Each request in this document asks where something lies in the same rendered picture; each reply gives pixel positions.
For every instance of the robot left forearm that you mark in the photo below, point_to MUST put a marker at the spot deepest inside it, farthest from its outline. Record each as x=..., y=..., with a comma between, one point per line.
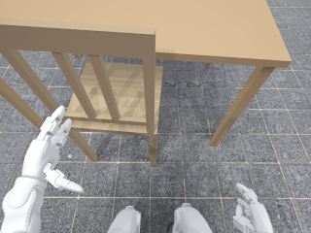
x=22, y=206

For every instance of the robot right hand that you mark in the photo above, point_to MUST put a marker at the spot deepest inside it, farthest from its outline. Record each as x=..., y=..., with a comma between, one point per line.
x=256, y=219

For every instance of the robot thigh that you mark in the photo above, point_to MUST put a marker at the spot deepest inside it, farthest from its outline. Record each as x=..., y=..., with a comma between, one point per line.
x=127, y=221
x=190, y=220

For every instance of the robot right thigh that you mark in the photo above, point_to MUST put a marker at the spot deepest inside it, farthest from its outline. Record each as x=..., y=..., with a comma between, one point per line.
x=190, y=220

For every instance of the chair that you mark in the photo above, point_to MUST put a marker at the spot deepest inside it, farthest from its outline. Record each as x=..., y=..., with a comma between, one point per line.
x=109, y=97

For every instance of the robot left thigh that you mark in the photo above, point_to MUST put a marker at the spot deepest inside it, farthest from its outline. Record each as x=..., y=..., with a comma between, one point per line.
x=127, y=221

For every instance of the robot left hand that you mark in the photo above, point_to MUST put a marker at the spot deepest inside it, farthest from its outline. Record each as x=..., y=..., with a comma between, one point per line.
x=46, y=147

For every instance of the table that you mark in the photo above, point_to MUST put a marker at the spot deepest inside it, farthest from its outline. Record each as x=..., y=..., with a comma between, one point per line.
x=237, y=32

